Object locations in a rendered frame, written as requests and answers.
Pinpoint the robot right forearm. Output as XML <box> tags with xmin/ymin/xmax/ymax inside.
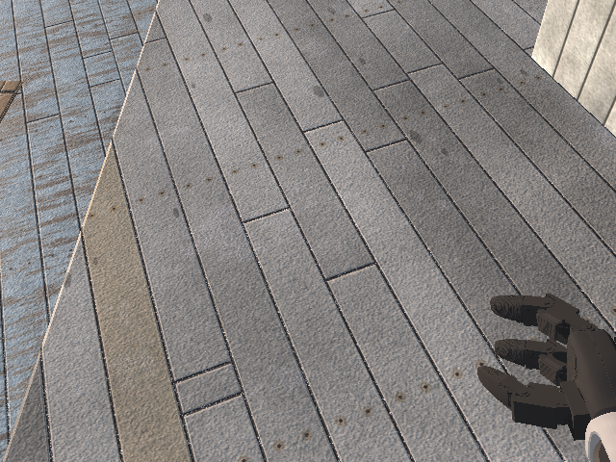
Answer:
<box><xmin>585</xmin><ymin>412</ymin><xmax>616</xmax><ymax>462</ymax></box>

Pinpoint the right robot hand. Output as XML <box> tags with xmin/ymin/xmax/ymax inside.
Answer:
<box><xmin>477</xmin><ymin>294</ymin><xmax>616</xmax><ymax>441</ymax></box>

